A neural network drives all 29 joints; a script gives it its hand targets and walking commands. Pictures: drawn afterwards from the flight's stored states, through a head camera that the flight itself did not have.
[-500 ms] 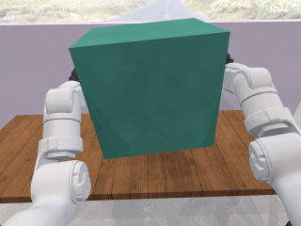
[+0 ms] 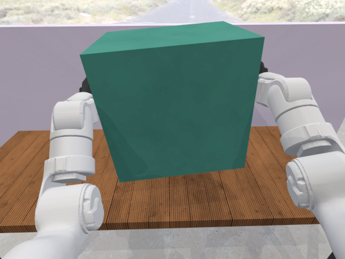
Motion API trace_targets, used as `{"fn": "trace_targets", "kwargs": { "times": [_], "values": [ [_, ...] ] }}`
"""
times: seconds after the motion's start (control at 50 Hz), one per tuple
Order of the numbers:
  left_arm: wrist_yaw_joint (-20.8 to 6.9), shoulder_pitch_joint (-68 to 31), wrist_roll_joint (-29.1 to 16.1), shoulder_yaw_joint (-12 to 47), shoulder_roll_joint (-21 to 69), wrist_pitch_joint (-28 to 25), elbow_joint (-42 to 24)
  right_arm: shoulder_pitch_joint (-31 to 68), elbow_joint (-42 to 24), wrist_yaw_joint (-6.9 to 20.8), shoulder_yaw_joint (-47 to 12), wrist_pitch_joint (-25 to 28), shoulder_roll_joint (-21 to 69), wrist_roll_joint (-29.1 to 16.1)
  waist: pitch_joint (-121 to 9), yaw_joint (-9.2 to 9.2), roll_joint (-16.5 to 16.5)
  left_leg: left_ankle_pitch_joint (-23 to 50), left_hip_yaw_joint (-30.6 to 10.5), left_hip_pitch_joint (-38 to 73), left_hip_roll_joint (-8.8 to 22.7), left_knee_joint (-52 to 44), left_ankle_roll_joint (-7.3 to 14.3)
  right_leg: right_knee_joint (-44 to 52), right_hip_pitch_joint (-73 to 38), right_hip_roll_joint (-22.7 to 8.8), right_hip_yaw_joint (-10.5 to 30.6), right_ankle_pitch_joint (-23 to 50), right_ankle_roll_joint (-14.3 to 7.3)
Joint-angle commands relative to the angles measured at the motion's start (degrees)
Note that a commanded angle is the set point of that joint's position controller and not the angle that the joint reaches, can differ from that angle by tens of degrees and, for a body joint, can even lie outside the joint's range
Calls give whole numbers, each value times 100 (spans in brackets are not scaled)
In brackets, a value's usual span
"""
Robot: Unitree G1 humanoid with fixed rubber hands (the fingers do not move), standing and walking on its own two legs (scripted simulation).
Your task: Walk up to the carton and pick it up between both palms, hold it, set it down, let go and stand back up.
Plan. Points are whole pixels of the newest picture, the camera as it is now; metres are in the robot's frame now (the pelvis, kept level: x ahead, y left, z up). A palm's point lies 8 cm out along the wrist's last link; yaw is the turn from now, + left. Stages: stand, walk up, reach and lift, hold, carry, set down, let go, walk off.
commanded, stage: hold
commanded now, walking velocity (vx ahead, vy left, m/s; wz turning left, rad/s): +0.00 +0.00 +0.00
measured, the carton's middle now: (173, 98) +0.39 +0.01 +0.28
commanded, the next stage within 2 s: none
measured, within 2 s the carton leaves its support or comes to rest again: neither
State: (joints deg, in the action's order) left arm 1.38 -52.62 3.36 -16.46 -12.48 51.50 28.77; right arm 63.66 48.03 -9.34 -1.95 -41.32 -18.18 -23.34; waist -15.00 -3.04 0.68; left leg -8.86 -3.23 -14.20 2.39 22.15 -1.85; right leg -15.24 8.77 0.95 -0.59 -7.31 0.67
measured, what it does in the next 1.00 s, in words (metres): stands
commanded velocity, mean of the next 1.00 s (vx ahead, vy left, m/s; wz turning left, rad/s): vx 0.00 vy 0.00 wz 0.00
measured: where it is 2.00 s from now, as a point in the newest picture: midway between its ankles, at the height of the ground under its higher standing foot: outside the picture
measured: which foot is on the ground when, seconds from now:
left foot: down 0.00-1.00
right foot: down 0.00-1.00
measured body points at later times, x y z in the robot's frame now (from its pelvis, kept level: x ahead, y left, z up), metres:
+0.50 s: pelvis +0.00 +0.00 +0.00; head -0.09 +0.01 +0.44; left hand +0.39 +0.19 +0.28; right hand +0.39 -0.19 +0.31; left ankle +0.03 +0.13 -0.75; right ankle +0.01 -0.13 -0.75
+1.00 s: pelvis +0.00 +0.00 +0.00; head -0.09 +0.01 +0.44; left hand +0.39 +0.19 +0.28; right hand +0.39 -0.18 +0.31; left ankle +0.03 +0.13 -0.75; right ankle +0.01 -0.13 -0.75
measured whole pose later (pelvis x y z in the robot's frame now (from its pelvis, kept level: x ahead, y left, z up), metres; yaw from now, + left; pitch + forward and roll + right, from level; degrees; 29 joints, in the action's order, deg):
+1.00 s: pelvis +0.00 +0.00 +0.00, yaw +0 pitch +1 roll -2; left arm 2.3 -51.1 2.8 -16.3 -11.7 52.3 25.1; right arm 63.0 45.3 -9.7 -2.6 -42.4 -19.0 -24.3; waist -14.4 -3.1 1.5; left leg -9.5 -3.0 -14.2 2.3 22.8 -1.6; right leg -15.3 8.6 0.8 -0.2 -7.6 0.9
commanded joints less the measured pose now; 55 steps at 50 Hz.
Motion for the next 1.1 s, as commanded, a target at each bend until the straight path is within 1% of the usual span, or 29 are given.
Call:
{"fn": "trace_targets", "kwargs": {
  "times": [0.0,0.02,0.06,0.08,0.1,0.12,0.14,0.16,0.18,0.2,0.24,0.34,0.44,0.56,0.7,0.82,0.92,1.08],
  "values": [
    [-978,-5647,-1242,1752,3147,-727,-1737,4775,-2130,879,-709,241,3777,-1210,-2140,-40,283,1163,34,839,-413,-207,-105,21,-843,342,237,1213,61],
    [-998,-5561,-1278,1814,3189,-714,-1829,4753,-2297,868,-737,269,3772,-1229,-2319,-71,282,1258,27,889,-404,-181,-111,2,-954,344,251,1357,53],
    [-1007,-5540,-1291,1837,3165,-707,-1945,4763,-2424,846,-769,261,3766,-1250,-2384,-68,260,1359,32,908,-398,-169,-116,-16,-1018,371,245,1452,44],
    [-1006,-5436,-1249,1836,3183,-678,-1880,4794,-2485,836,-791,266,3742,-1265,-2312,-42,300,1414,37,910,-406,-142,-123,-14,-1012,376,246,1493,35],
    [-1020,-5461,-1259,1886,3215,-671,-1849,4741,-2401,824,-722,239,3685,-1239,-2225,-119,352,1334,28,915,-405,-165,-159,5,-984,370,244,1434,29],
    [-1011,-5567,-1321,1970,3242,-709,-2121,4673,-2468,827,-799,241,3751,-1304,-2425,-130,371,1471,9,962,-406,-134,-181,-52,-1047,379,246,1557,39],
    [-1005,-5564,-1287,1863,3169,-693,-1996,4711,-2448,830,-794,217,3742,-1316,-2281,-72,325,1440,21,940,-416,-138,-162,-22,-981,385,233,1512,51],
    [-975,-5687,-1419,2158,3361,-710,-2154,4714,-2382,839,-842,230,3702,-1277,-2270,-138,571,1229,16,902,-414,-163,-240,-19,-839,355,283,1292,5],
    [-939,-5752,-1448,2156,3353,-719,-2140,4748,-2342,860,-819,239,3797,-1261,-2220,-104,482,1143,15,869,-409,-181,-214,4,-751,372,259,1188,23],
    [-918,-5710,-1439,2146,3361,-714,-2076,4719,-2304,874,-803,245,3782,-1236,-2173,-108,481,1087,23,848,-401,-197,-197,15,-713,365,272,1144,13],
    [-901,-5657,-1418,2088,3353,-714,-2010,4732,-2293,893,-822,247,3815,-1220,-2136,-71,377,1029,18,823,-391,-217,-150,24,-716,366,265,1125,20],
    [-891,-5529,-1348,1923,3177,-709,-1965,4764,-2391,875,-962,218,3906,-1303,-2292,22,108,1110,9,825,-410,-185,-58,-17,-921,376,257,1348,75],
    [-879,-5517,-1406,1950,3143,-709,-2090,4810,-2663,843,-1032,221,3940,-1394,-2499,29,19,1316,27,938,-437,-109,-39,-41,-979,398,248,1574,120],
    [-902,-5462,-1392,1976,3180,-690,-2103,4752,-2717,809,-1004,210,3915,-1370,-2333,-20,54,1302,29,949,-447,-109,-48,-16,-922,381,261,1573,114],
    [-946,-5527,-1382,2058,3254,-663,-2124,4653,-2543,801,-905,172,3834,-1300,-2177,-93,269,1192,24,893,-435,-147,-129,3,-863,354,291,1440,60],
    [-934,-5568,-1407,2107,3305,-654,-2177,4621,-2445,837,-864,159,3763,-1280,-2234,-105,399,1192,12,884,-411,-158,-190,-12,-867,366,291,1385,23],
    [-900,-5543,-1417,2101,3322,-652,-2184,4648,-2440,876,-874,170,3741,-1285,-2298,-74,380,1218,-2,889,-388,-162,-196,-24,-880,394,278,1366,11],
    [-845,-5525,-1421,2058,3315,-657,-2146,4765,-2523,919,-928,202,3810,-1312,-2351,2,218,1249,-3,901,-374,-154,-137,-28,-870,429,263,1373,24]
  ]
}}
